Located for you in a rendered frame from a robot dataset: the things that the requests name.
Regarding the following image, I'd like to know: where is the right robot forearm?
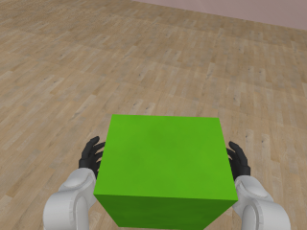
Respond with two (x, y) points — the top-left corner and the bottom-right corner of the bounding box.
(232, 175), (292, 230)

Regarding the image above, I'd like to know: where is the robot right hand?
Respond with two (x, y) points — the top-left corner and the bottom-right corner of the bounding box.
(226, 141), (250, 181)

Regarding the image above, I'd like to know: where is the robot left hand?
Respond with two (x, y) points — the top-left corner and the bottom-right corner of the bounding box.
(78, 136), (106, 179)

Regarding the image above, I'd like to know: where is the left robot forearm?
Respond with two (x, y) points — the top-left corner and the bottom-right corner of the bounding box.
(42, 168), (97, 230)

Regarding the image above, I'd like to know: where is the carton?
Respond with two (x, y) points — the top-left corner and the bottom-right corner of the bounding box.
(93, 114), (239, 230)

